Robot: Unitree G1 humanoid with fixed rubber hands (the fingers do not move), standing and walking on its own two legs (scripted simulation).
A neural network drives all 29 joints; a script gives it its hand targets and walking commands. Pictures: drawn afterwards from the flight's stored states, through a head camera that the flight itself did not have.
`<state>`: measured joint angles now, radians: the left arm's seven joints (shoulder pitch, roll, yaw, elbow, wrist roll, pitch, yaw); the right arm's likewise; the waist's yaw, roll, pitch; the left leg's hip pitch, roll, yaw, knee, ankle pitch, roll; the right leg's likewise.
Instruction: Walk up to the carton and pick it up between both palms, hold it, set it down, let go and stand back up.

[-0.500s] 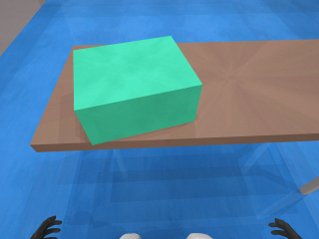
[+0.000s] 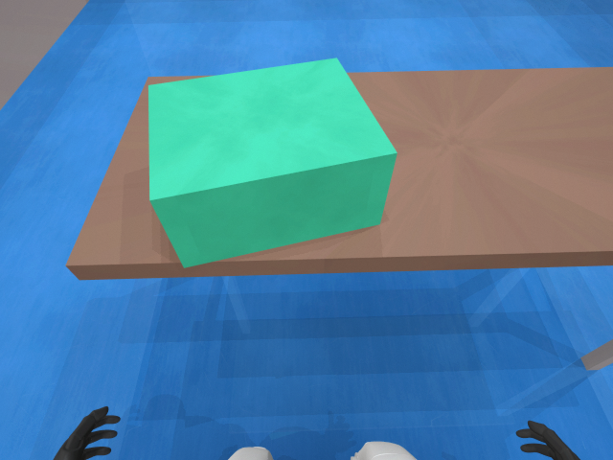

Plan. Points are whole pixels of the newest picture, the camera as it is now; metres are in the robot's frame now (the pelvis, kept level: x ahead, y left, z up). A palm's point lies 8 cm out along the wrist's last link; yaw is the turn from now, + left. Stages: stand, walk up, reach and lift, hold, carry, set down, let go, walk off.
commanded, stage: walk up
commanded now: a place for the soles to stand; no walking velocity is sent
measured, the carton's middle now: (265, 155) +0.54 +0.06 +0.07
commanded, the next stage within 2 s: none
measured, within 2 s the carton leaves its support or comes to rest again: neither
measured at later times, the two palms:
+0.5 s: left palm out of the picture +0.12 +0.32 -0.08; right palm out of the picture +0.09 -0.31 -0.07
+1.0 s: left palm out of the picture +0.12 +0.31 -0.07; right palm out of the picture +0.09 -0.32 -0.07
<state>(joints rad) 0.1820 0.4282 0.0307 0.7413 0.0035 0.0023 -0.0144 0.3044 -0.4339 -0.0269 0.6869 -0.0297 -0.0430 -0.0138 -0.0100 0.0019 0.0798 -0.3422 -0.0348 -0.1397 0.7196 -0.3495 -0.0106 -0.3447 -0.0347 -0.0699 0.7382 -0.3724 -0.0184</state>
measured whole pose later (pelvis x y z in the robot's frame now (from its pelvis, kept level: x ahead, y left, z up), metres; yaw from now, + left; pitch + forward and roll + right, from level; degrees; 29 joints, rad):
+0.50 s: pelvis -0.01 +0.01 +0.00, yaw +1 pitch -2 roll +0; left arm 0.19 0.43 0.03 0.74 0.00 0.00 -0.01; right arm 0.30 -0.43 -0.03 0.70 -0.03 -0.04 -0.01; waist -0.01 -0.01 0.07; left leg -0.34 -0.04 -0.15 0.72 -0.32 -0.01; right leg -0.34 -0.04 -0.07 0.73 -0.35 -0.02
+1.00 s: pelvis +0.00 +0.00 +0.00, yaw +1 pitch -1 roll +0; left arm 0.19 0.43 0.03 0.74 0.00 0.00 -0.01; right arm 0.30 -0.43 -0.03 0.70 -0.03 -0.05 -0.01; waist -0.01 0.00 0.05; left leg -0.34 -0.04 -0.15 0.69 -0.33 -0.01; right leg -0.34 -0.02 -0.07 0.71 -0.34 -0.03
